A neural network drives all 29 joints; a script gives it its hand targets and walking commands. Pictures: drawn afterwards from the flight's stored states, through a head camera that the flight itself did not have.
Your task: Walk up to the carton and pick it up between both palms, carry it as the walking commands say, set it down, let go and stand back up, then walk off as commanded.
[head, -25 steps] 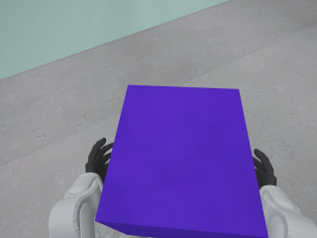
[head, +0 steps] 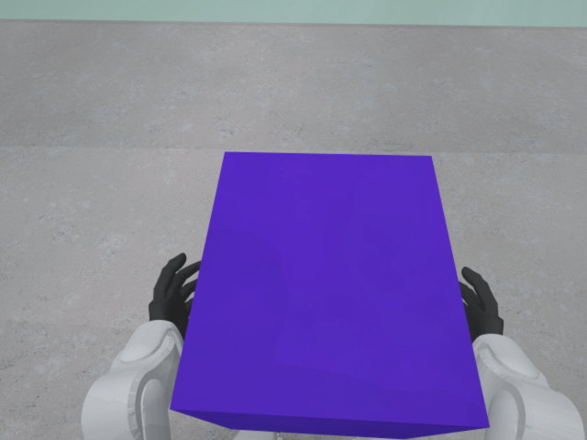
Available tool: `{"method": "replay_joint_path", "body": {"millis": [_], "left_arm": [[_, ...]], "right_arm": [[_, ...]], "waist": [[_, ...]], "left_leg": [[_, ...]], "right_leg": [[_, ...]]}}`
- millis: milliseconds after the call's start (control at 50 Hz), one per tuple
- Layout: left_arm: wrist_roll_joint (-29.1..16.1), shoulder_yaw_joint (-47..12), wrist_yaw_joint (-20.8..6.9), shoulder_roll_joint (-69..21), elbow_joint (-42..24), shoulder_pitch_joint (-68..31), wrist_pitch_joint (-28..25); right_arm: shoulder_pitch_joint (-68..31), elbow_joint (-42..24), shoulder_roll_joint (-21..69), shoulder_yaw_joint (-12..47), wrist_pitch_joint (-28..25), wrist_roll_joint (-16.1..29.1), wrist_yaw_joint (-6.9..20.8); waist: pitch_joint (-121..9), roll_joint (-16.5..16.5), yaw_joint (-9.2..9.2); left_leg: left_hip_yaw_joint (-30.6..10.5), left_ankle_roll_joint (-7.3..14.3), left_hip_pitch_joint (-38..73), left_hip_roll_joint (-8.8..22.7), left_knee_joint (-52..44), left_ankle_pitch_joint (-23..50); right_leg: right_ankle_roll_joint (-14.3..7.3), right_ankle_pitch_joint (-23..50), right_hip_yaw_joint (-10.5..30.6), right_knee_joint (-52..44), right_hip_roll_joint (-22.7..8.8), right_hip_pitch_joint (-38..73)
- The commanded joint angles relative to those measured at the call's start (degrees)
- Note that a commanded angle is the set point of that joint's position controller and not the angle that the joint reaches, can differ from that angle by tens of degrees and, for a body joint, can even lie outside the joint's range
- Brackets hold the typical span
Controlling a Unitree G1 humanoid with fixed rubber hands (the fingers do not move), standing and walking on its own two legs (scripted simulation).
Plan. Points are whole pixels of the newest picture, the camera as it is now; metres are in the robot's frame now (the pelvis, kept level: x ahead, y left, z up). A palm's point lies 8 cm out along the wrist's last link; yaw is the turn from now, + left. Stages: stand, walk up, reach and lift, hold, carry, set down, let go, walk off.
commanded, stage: carry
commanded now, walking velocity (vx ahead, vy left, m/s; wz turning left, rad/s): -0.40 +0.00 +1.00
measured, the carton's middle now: (320, 306) +0.29 -0.01 +0.00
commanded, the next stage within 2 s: none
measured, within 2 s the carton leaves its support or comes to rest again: neither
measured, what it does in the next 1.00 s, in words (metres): walks backwards, turning left: right foot, then left foot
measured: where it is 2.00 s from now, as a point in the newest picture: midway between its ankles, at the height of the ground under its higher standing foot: outside the picture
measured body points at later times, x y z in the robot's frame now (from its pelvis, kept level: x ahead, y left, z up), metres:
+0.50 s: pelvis -0.20 +0.00 -0.01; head -0.18 +0.03 +0.44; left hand -0.09 +0.27 +0.04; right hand +0.09 -0.03 +0.04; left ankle -0.27 +0.14 -0.73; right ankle -0.09 -0.13 -0.69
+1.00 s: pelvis -0.30 -0.07 +0.01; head -0.29 -0.11 +0.46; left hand -0.25 +0.21 +0.12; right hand -0.01 -0.05 +0.08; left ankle -0.42 +0.05 -0.66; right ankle -0.22 -0.13 -0.73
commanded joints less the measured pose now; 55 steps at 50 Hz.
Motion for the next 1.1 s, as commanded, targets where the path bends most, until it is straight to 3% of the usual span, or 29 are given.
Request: {"method": "replay_joint_path", "body": {"millis": [0, 40, 60, 80, 100, 120, 140, 180, 240, 300, 360, 380, 400, 420, 440, 460, 520, 640, 700, 720, 740, 760, 780, 800, 860, 940, 1000, 1060, 1080], "left_arm": [[-9.28, -48.7, -5.59, -44.47, -13.55, -19.07, -0.73], [-8.41, -47.42, -5.69, -43.12, -13.63, -17.8, -0.1], [-7.61, -46.18, -5.65, -42.76, -13.2, -17.31, 0.24], [-7.9, -44.98, -5.97, -42.58, -13.25, -17.82, 0.12], [-8.18, -44.01, -6.0, -42.27, -12.87, -17.09, 0.27], [-7.74, -43.19, -5.93, -41.81, -12.35, -17.65, 0.52], [-8.4, -43.88, -6.18, -41.13, -11.25, -19.65, 1.1], [-7.32, -43.31, -6.2, -39.34, -8.75, -22.56, 2.07], [-6.96, -41.83, -6.38, -37.01, -8.27, -21.96, 2.61], [-6.22, -40.93, -5.91, -36.84, -8.26, -18.64, 2.81], [-6.68, -42.23, -5.49, -39.26, -7.93, -17.27, 2.8], [-6.79, -43.08, -5.21, -39.65, -7.9, -17.41, 2.67], [-6.81, -44.21, -5.19, -39.8, -8.45, -18.01, 2.47], [-7.54, -45.4, -5.33, -40.1, -9.57, -19.7, 2.11], [-8.31, -46.88, -5.54, -42.02, -10.3, -23.27, 1.77], [-10.45, -49.07, -5.74, -45.44, -11.49, -24.16, 0.5], [-12.49, -50.69, -6.94, -49.09, -12.33, -26.26, 0.07], [-11.44, -50.87, -7.05, -44.5, -14.27, -24.37, 0.9], [-9.76, -47.82, -7.43, -41.94, -10.99, -21.06, 1.67], [-9.06, -46.39, -7.56, -40.84, -9.99, -19.5, 2.04], [-8.5, -45.07, -7.79, -38.9, -9.21, -17.93, 2.26], [-8.45, -44.17, -8.24, -38.26, -8.96, -18.01, 2.16], [-8.38, -43.29, -8.44, -37.99, -7.18, -17.45, 2.38], [-7.86, -42.51, -8.55, -38.07, -5.47, -17.25, 2.82], [-7.21, -41.51, -8.29, -36.22, -3.08, -19.74, 3.97], [-7.71, -41.13, -8.41, -35.3, -4.55, -21.84, 3.71], [-7.46, -41.2, -8.05, -35.38, -5.24, -20.71, 3.89], [-7.65, -42.89, -7.51, -36.12, -6.28, -21.04, 4.14], [-7.37, -43.26, -7.15, -35.99, -6.53, -20.95, 4.36]], "right_arm": [[-14.83, -13.1, 37.81, 43.78, -1.16, 11.69, 7.67], [-14.51, -13.99, 36.55, 44.58, -0.46, 11.56, 7.4], [-14.9, -14.47, 36.69, 45.18, 0.18, 11.81, 7.27], [-17.52, -15.73, 36.69, 46.32, 0.78, 12.3, 7.22], [-20.59, -14.27, 37.39, 46.23, 1.28, 12.49, 7.03], [-22.03, -13.25, 38.58, 47.97, 1.61, 12.91, 6.85], [-21.56, -9.55, 38.11, 46.67, 1.86, 12.27, 6.94], [-23.76, -6.49, 37.22, 45.74, 2.57, 12.81, 7.11], [-22.94, -6.77, 35.45, 45.23, 2.77, 11.87, 5.78], [-21.99, -9.22, 35.22, 45.66, 3.55, 11.99, 4.85], [-20.25, -10.7, 36.27, 45.87, 3.91, 12.68, 5.2], [-19.03, -10.11, 36.93, 45.45, 3.85, 12.53, 5.41], [-18.06, -8.76, 37.23, 44.85, 3.54, 12.24, 5.71], [-17.56, -7.91, 37.13, 44.16, 2.65, 11.99, 5.69], [-19.85, -7.73, 38.99, 44.12, 2.04, 11.88, 5.83], [-22.12, -11.54, 40.11, 45.56, 0.9, 12.55, 6.18], [-21.34, -10.42, 42.01, 44.13, -0.06, 12.37, 7.78], [-15.05, -8.38, 39.35, 42.62, -0.11, 9.73, 7.33], [-16.0, -9.61, 37.39, 43.79, 0.63, 9.53, 6.4], [-16.67, -9.96, 36.87, 44.47, 1.1, 9.44, 5.99], [-15.96, -10.63, 35.68, 44.56, 1.52, 9.01, 5.74], [-18.96, -12.0, 35.67, 45.81, 1.74, 9.49, 5.8], [-21.96, -10.95, 35.31, 46.19, 2.31, 9.41, 5.74], [-23.27, -10.28, 35.53, 46.77, 2.54, 9.54, 5.78], [-23.93, -5.44, 36.4, 46.71, 3.51, 9.96, 5.49], [-25.37, -7.35, 35.84, 47.92, 3.59, 10.21, 3.79], [-25.07, -9.28, 35.49, 48.14, 4.07, 10.68, 3.48], [-23.18, -8.62, 36.14, 47.15, 4.26, 10.85, 3.92], [-23.18, -7.46, 35.98, 45.98, 4.34, 10.72, 4.07]], "waist": [[-22.61, 14.69, 0.04], [-23.14, 14.48, 0.49], [-23.27, 1.86, 1.14], [-20.27, -18.83, 0.68], [-14.8, -20.63, 0.15], [-11.94, -17.4, -0.47], [-8.21, -10.68, -1.05], [-6.03, -9.76, -2.17], [-5.95, -12.32, -1.97], [-9.72, -21.26, -0.85], [-14.49, -19.74, -1.91], [-14.43, -11.2, -3.01], [-13.59, 7.68, -2.3], [-14.97, 21.86, -1.87], [-15.01, 17.24, -1.15], [-17.76, 16.45, -0.81], [-20.07, 12.75, -0.05], [-20.47, 15.49, -0.85], [-20.38, 12.14, 0.18], [-20.12, 8.53, 0.68], [-19.71, -5.49, 1.41], [-15.34, -22.02, 1.86], [-10.0, -21.83, 0.93], [-7.65, -16.09, 0.56], [-7.65, -9.22, -0.58], [-10.74, -16.62, 0.14], [-13.09, -16.91, 0.78], [-16.57, -10.92, -0.5], [-18.04, -4.11, -0.01]], "left_leg": [[-12.15, 0.93, 10.45, 8.89, -16.42, 12.7], [-5.16, -5.42, 1.17, 2.59, -17.72, -3.39], [3.97, -6.97, -1.91, -4.5, -2.27, -17.42], [10.5, -5.44, -1.89, -5.52, 27.93, -30.36], [10.89, -6.49, -5.03, 0.99, 44.8, -31.8], [11.01, -6.37, -7.12, 3.78, 50.25, -32.21], [11.36, -5.94, -4.84, 3.84, 58.24, -28.33], [12.87, -4.19, 1.64, 4.25, 58.05, -22.74], [16.86, -3.54, -2.91, 4.12, 40.05, -23.88], [18.95, -3.4, -0.53, 4.43, 23.28, -26.8], [19.57, -2.0, 7.75, 4.48, 0.31, -16.57], [15.95, -1.56, 13.29, 5.16, -11.52, 1.23], [-2.11, 2.17, 26.25, 14.91, -5.64, 48.4], [-14.87, 7.21, 33.1, 22.99, 2.97, 84.49], [-9.03, 7.16, 30.6, 20.3, 5.14, 83.35], [-6.34, 7.66, 27.46, 18.49, 4.57, 73.61], [-0.01, 7.25, 15.74, 12.27, -2.19, 19.46], [-9.41, 9.13, 15.68, 15.67, -11.12, 2.34], [-6.91, 6.09, 8.9, 13.22, -11.67, -7.98], [-2.82, 2.56, 3.63, 10.24, -11.08, -11.61], [4.1, -0.26, -3.22, 4.61, -2.44, -17.42], [10.95, -1.81, -8.35, 0.33, 15.37, -23.19], [13.41, -2.16, -8.75, 4.36, 26.85, -24.73], [12.64, -2.22, -7.08, 4.23, 31.65, -22.5], [14.82, -1.25, 2.18, 3.2, 34.98, -18.81], [19.19, -1.47, 1.46, 2.94, 20.37, -18.81], [20.41, -0.75, 5.93, 2.07, 10.57, -22.13], [19.66, 0.43, 16.46, 3.16, -10.39, -10.86], [14.14, 0.9, 21.01, 7.32, -11.0, -2.23]], "right_leg": [[-1.98, 5.16, -1.54, -20.68, 4.01, 18.07], [-4.16, 7.51, -3.07, -36.33, -0.07, 31.7], [-8.79, 8.38, 4.83, -43.93, -11.75, 33.58], [-14.29, 10.79, 17.15, -45.76, -30.88, 20.17], [-15.1, 23.65, 13.48, -44.36, -37.98, 13.32], [-14.66, 25.95, 9.22, -44.05, -38.24, 10.5], [-13.55, 23.02, 1.04, -44.65, -33.77, 3.72], [-10.84, 23.65, -8.22, -38.99, -24.56, -0.76], [-8.0, 37.87, -11.53, -28.84, -21.06, 10.76], [-6.45, 51.37, -11.0, -24.86, -23.62, 20.06], [-4.46, 55.83, -11.5, -16.47, -23.83, 22.81], [-2.33, 44.81, -12.32, -10.49, -20.72, 17.17], [0.69, -2.27, -10.21, -1.05, -13.65, -3.9], [3.29, -16.49, -6.57, 9.74, -8.38, -17.63], [2.78, -12.76, -0.55, 13.55, -9.57, -15.46], [3.03, -7.71, -0.24, 12.22, -7.69, -12.09], [2.27, 6.59, -0.74, 14.48, -6.58, -4.51], [-0.18, 4.21, -0.57, -7.99, -1.01, 3.94], [-1.62, 8.4, -1.85, -26.31, 0.18, 17.87], [-2.09, 8.34, -1.69, -33.62, -2.26, 25.65], [-4.25, 1.31, 10.03, -42.06, -13.63, 30.15], [-8.79, -0.44, 23.31, -48.05, -29.76, 24.25], [-9.97, 3.77, 18.72, -47.95, -31.97, 16.18], [-9.37, 1.29, 16.27, -49.29, -29.84, 9.79], [-6.08, 6.98, 1.99, -43.9, -19.07, 3.31], [-4.48, 19.02, 0.75, -41.13, -16.85, 14.98], [-6.14, 25.44, 1.6, -38.35, -17.12, 18.84], [-5.21, 30.89, -1.67, -31.12, -15.65, 19.26], [-3.07, 33.17, -3.26, -27.35, -14.12, 17.49]]}}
